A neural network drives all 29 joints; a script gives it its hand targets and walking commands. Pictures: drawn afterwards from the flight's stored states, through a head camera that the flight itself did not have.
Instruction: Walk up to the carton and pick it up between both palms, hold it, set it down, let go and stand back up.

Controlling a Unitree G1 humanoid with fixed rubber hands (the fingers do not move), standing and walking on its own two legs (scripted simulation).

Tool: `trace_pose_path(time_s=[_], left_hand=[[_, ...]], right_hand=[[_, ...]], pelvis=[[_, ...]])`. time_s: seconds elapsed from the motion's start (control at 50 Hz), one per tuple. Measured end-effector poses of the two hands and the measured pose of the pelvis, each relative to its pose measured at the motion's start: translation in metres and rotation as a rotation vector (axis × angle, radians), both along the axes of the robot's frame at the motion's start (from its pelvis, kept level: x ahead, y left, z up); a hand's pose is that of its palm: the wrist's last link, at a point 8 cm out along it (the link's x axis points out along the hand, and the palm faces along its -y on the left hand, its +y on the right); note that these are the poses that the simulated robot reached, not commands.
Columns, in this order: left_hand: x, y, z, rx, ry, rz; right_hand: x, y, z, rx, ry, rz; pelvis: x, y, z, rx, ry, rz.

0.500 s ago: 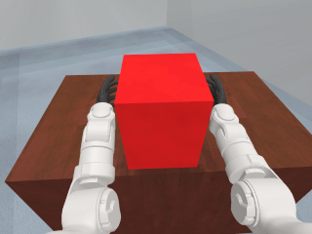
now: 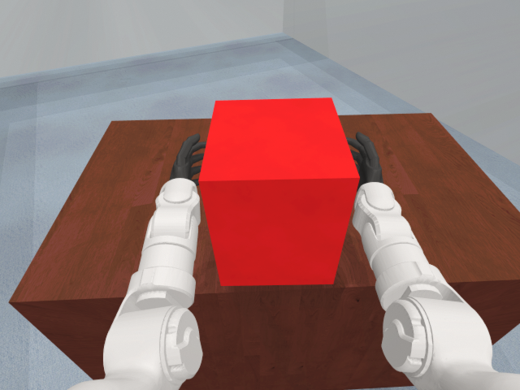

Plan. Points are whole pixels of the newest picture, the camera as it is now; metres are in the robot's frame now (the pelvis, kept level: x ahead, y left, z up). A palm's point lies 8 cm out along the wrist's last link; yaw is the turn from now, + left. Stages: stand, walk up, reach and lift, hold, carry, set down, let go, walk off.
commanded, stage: set down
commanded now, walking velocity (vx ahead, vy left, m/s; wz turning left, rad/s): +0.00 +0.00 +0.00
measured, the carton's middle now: (275, 193) +0.42 -0.02 +0.10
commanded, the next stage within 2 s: none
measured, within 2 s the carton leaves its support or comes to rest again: rests again in 1.24 s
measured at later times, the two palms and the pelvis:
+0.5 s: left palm (191, 188) +0.42 +0.13 +0.12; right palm (368, 186) +0.40 -0.16 +0.13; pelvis +0.01 +0.00 +0.00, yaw -1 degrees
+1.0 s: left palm (196, 199) +0.42 +0.12 +0.09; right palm (365, 199) +0.40 -0.17 +0.10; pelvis +0.01 +0.00 +0.00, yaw -2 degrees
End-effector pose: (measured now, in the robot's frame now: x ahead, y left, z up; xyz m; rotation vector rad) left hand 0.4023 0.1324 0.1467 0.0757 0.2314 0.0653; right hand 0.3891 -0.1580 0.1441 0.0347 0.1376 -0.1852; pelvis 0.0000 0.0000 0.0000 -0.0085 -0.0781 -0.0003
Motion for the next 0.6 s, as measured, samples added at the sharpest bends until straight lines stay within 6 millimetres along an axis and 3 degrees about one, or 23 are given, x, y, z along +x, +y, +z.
trace_pose_path(time_s=[0.32,0.6], left_hand=[[0.009,-0.003,-0.013,-0.020,0.012,-0.003],[0.015,-0.009,-0.037,-0.055,0.051,-0.025]], right_hand=[[0.007,-0.003,-0.009,0.001,0.010,-0.007],[0.007,-0.009,-0.024,-0.013,0.042,-0.033]], pelvis=[[0.005,-0.002,0.000,0.002,0.044,-0.004],[0.008,-0.002,0.000,0.003,0.072,-0.028]])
